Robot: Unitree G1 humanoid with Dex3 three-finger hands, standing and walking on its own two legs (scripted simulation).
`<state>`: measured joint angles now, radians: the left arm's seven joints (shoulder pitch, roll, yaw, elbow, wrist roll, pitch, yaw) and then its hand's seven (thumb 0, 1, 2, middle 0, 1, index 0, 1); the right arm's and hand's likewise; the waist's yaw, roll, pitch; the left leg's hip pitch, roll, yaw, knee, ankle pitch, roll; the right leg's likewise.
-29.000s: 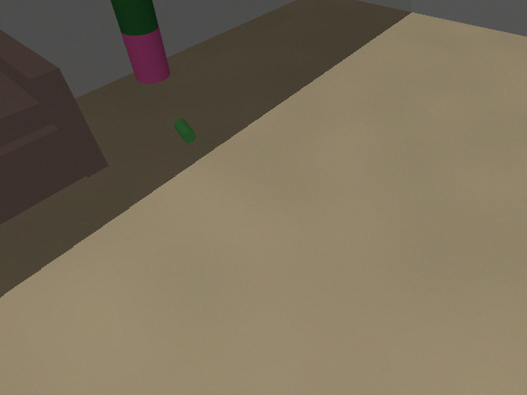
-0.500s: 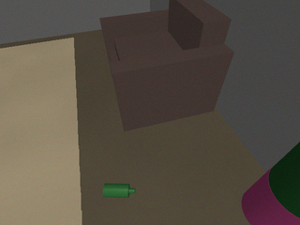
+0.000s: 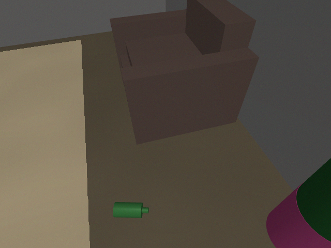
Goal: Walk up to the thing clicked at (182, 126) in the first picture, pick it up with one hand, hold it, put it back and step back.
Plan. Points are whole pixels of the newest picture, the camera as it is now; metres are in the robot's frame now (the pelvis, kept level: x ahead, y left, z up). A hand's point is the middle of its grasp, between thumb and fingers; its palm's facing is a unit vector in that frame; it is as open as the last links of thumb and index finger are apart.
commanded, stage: stand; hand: left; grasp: from above
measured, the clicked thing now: (131, 209) +0.47 +0.24 -0.74
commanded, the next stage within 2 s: rise first in 0.14 s
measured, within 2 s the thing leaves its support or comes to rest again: neither
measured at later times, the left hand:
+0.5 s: hand out of the picture +0.15 +0.25 -0.17, palm faces -0.02 -0.94 -0.33, open 9.5 cm
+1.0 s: hand out of the picture +0.12 +0.26 -0.22, palm faces -0.13 -0.90 -0.43, open 14.0 cm
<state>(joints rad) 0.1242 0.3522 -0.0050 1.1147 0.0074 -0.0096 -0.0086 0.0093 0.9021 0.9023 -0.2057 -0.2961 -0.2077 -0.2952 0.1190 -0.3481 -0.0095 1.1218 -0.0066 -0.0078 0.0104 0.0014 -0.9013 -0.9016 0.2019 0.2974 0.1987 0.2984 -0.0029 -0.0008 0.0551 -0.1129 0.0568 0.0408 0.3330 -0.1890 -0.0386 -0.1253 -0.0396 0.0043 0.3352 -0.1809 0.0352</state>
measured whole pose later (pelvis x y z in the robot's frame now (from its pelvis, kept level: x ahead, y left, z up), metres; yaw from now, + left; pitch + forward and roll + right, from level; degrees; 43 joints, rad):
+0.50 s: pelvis -0.01 +0.00 -0.02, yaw +1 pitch +6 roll +0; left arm -0.04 0.34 0.15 1.00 0.12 0.01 -0.04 0.01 0.42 0.97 -0.10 -0.76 -0.11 -0.75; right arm 0.21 -0.24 -0.03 0.79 0.03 -0.05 -0.02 0.00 -0.90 -0.90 0.20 0.30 0.20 0.30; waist -0.02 -0.02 0.03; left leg -0.41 0.06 0.01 0.59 -0.28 -0.04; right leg -0.40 -0.04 -0.01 0.57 -0.27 0.03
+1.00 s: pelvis -0.01 +0.01 -0.08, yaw +2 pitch +16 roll -2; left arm 0.24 0.32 0.12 0.48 0.23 0.22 -0.03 0.00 -0.53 1.00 -0.08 -1.08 -0.08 -1.08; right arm 0.21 -0.23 -0.04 0.59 0.01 -0.12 -0.01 0.01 -0.90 -0.90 0.20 0.30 0.20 0.30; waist -0.03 0.00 -0.10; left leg -0.84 0.06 -0.03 1.08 -0.51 -0.03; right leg -0.81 -0.05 -0.02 1.03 -0.49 0.05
